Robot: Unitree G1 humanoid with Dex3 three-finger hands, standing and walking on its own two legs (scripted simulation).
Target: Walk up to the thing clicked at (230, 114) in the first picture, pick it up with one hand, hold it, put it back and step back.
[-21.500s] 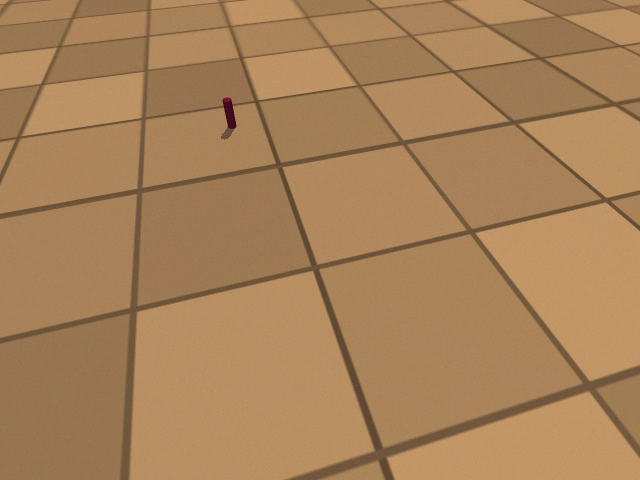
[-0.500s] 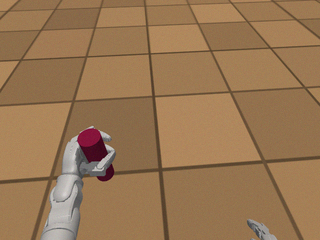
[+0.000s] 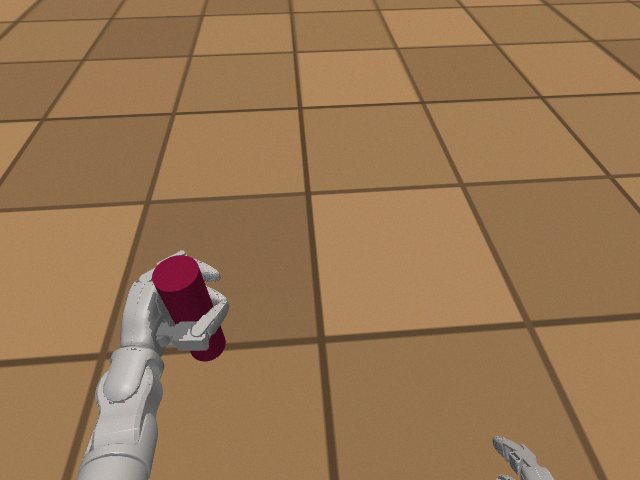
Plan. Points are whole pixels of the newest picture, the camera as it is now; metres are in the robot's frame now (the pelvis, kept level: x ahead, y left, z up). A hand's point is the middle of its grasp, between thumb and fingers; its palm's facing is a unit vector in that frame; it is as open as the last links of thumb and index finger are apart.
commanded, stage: crouch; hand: left
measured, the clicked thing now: (193, 313) +0.33 +0.18 +0.03
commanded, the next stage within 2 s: lower in 1.90 s
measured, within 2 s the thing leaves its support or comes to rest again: neither
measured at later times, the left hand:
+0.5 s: hand (216, 345) +0.33 +0.18 -0.08, palm faces +0.01 -1.00 +0.00, open 6.8 cm
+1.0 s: hand (242, 384) +0.37 +0.18 -0.33, palm faces +0.03 -1.00 -0.03, open 6.8 cm
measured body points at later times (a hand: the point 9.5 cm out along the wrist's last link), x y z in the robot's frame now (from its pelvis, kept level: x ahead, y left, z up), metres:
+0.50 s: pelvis -0.02 +0.00 -0.07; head +0.08 +0.03 +0.37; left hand +0.33 +0.23 -0.08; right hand +0.11 -0.26 -0.18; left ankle +0.02 +0.12 -0.71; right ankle +0.02 -0.13 -0.71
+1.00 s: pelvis -0.06 +0.00 -0.29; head +0.12 +0.03 +0.12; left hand +0.36 +0.23 -0.32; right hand +0.06 -0.26 -0.41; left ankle +0.02 +0.12 -0.71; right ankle +0.02 -0.13 -0.71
